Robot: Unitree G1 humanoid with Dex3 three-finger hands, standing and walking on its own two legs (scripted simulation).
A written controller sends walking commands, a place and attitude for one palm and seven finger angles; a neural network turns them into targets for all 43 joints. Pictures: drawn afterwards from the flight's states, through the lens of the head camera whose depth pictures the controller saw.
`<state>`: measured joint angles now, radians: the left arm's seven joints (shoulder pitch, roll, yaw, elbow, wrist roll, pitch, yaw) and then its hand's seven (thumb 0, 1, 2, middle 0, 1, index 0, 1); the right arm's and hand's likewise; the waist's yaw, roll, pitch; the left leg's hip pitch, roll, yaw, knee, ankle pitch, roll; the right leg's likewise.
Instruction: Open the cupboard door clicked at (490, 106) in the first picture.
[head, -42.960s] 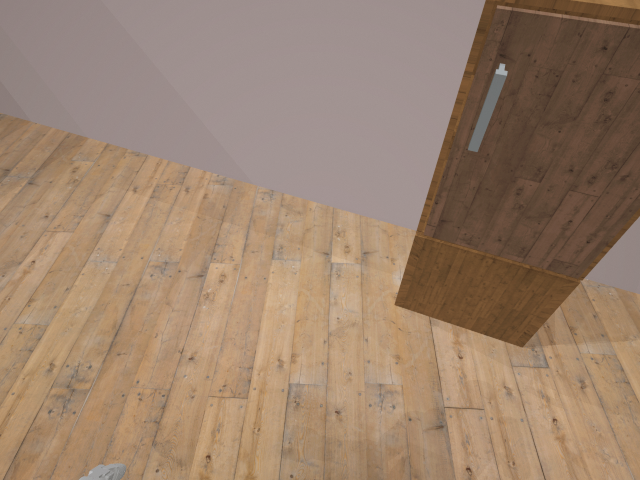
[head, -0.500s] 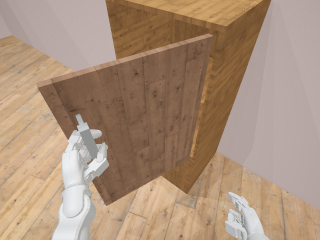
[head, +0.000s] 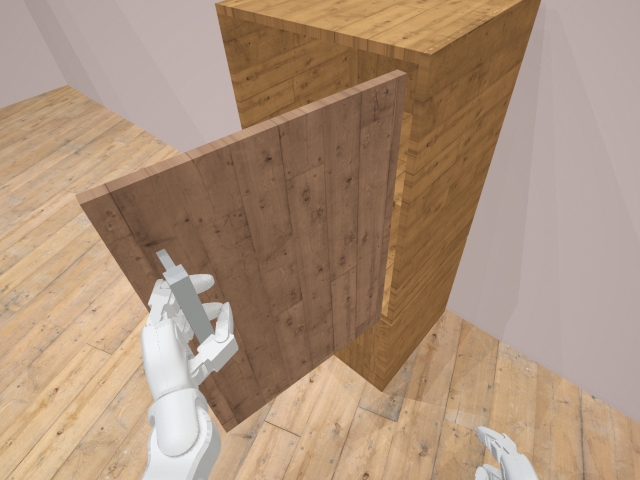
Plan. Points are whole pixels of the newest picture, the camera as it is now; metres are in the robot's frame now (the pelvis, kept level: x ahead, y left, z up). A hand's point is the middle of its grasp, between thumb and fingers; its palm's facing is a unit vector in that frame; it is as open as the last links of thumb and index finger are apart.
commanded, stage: open thumb and fingers to let go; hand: left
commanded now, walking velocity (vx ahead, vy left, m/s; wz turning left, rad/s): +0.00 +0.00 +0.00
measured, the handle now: (191, 308) +0.29 +0.18 +0.09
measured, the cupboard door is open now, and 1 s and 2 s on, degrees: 79 79 79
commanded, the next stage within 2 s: slide the hand sideways off the handle in 0.60 s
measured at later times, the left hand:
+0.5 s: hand (214, 324) +0.27 +0.14 +0.10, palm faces +0.37 -0.93 +0.01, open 14.1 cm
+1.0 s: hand (202, 353) +0.23 +0.15 +0.10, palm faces -0.07 -1.00 +0.00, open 15.8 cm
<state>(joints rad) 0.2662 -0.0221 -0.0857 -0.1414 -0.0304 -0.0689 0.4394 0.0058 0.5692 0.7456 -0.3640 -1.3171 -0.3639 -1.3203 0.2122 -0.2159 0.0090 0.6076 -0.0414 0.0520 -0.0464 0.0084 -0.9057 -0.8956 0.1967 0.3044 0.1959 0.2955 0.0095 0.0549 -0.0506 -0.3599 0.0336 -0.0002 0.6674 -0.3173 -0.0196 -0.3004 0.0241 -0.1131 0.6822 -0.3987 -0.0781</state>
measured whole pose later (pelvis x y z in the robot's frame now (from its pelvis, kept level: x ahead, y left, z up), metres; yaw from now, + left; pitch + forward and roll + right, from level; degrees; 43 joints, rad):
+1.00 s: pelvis -0.02 +0.06 +0.00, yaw +0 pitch +1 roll -1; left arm 0.21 0.10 -0.16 -0.16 -0.10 -0.07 0.02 -0.02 -0.51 0.30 -0.26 -0.42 -0.23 -0.44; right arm 0.22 -0.21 0.06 0.54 0.02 -0.03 -0.05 0.01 -0.90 -0.90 0.20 0.30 0.20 0.30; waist 0.03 0.04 -0.03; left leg -0.41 -0.02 0.04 0.72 -0.32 0.05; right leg -0.34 -0.03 -0.08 0.71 -0.37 0.00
